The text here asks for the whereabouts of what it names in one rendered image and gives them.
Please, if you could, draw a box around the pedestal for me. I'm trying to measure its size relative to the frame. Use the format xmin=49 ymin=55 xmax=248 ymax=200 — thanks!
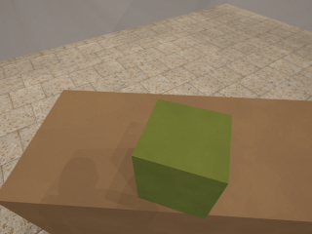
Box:
xmin=0 ymin=90 xmax=312 ymax=234

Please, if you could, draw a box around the carton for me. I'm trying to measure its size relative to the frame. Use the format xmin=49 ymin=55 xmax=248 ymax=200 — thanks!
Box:
xmin=132 ymin=99 xmax=232 ymax=219

